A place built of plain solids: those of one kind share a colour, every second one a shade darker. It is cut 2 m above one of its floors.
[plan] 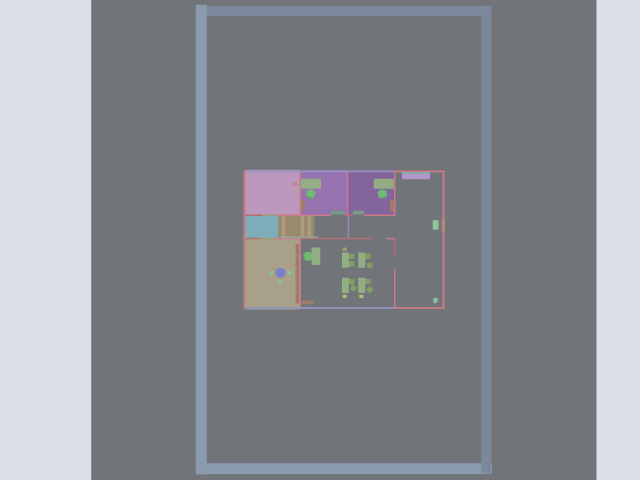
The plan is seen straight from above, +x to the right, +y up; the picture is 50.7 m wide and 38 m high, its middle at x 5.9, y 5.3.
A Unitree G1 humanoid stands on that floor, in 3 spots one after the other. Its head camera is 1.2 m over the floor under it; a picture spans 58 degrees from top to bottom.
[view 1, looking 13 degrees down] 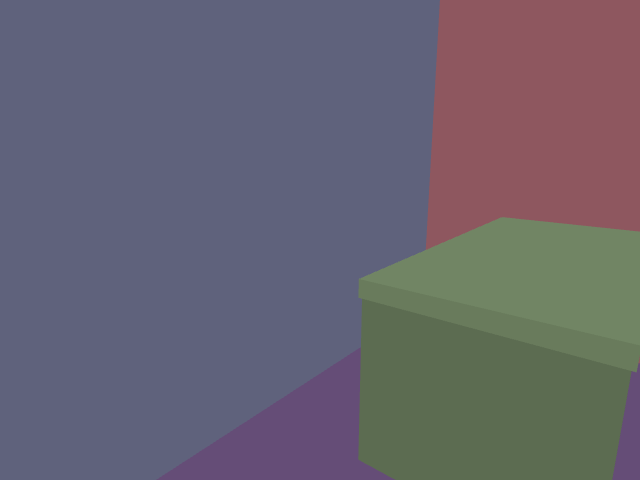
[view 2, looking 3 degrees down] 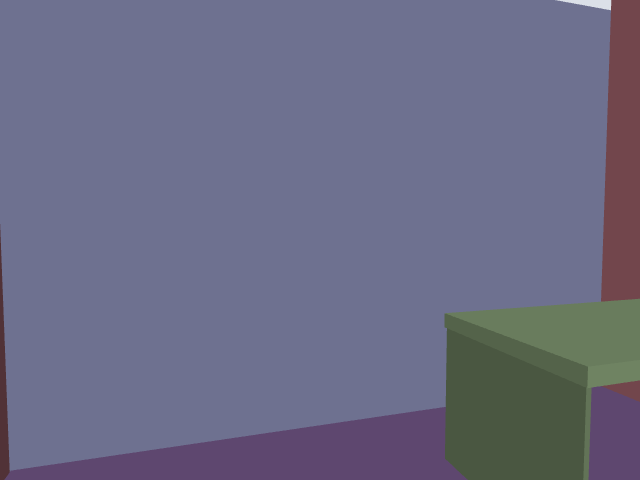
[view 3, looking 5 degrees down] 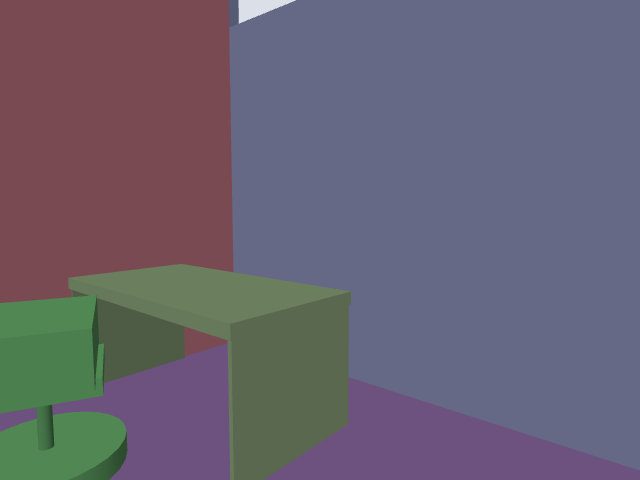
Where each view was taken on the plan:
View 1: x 8.95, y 9.36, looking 39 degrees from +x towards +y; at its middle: glazing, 2.12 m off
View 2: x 8.95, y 8.32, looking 73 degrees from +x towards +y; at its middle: glazing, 2.45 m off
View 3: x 7.31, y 8.32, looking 130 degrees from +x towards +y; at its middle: glazing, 3.06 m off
